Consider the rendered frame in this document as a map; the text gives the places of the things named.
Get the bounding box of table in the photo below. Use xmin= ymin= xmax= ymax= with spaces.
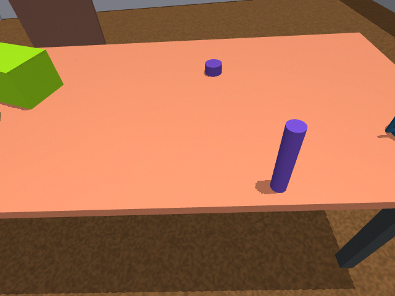
xmin=0 ymin=33 xmax=395 ymax=268

